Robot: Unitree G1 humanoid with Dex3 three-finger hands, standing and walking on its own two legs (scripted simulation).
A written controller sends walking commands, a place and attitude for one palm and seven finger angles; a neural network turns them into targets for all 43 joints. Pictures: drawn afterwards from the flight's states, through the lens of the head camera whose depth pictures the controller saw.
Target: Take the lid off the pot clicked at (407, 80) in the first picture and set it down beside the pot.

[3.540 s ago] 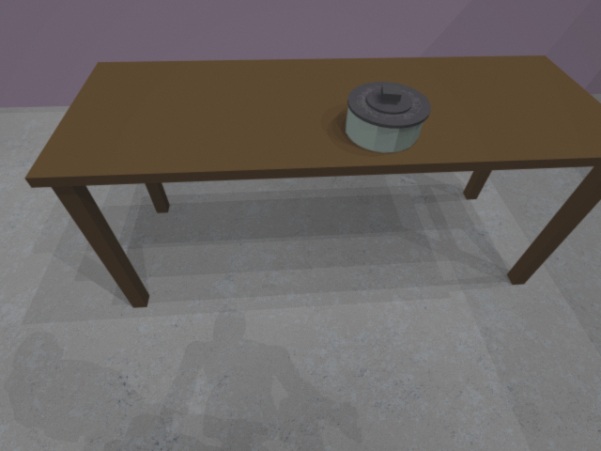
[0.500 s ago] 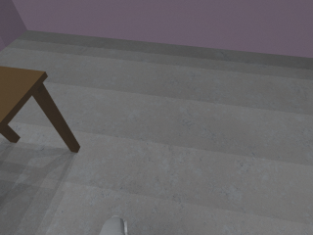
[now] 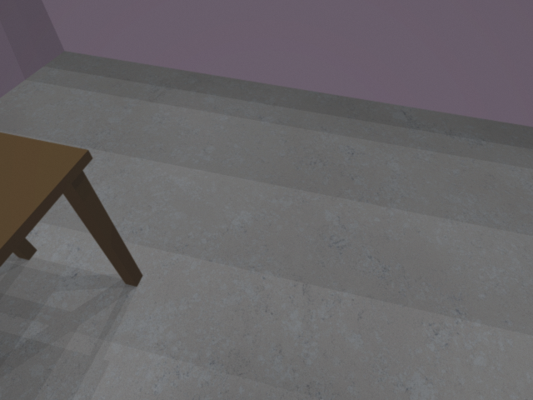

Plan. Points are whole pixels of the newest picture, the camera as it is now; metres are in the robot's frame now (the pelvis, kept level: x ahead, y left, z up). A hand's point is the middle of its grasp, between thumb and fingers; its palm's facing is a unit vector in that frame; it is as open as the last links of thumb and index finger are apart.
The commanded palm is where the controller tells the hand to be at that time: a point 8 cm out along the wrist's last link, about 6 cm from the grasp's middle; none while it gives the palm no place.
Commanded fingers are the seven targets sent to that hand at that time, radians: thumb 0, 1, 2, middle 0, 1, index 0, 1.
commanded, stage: turn to face it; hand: left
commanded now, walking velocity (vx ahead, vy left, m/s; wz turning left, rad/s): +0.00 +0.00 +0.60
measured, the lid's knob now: out of the picture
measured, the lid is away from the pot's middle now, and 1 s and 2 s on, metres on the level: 0.00 0.00 0.00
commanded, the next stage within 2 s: none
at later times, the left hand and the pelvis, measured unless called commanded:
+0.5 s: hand out of the picture +0.00 +0.21 -0.19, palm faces +0.36 -0.90 -0.24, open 7.4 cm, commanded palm none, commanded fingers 0.00 0.90 0.90 -0.20 -0.30 -0.20 -0.30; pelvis +0.02 +0.00 -0.02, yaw +20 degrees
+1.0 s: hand out of the picture -0.01 +0.22 -0.15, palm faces +0.58 -0.76 -0.30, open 7.4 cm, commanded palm none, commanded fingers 0.00 0.90 0.90 -0.20 -0.30 -0.20 -0.30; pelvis +0.02 -0.02 -0.01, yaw +37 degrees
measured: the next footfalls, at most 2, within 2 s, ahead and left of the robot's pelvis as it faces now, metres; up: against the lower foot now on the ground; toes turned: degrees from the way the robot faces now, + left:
right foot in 0.10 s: +0.08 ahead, -0.14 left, +0.00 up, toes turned +1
left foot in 0.50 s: +0.04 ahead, +0.12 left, +0.00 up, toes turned +27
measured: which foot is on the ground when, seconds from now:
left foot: down 0.00-0.10, up 0.12-0.48, down 0.50-1.00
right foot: up 0.00-0.08, down 0.10-0.50, up 0.52-0.98, down 1.00-1.00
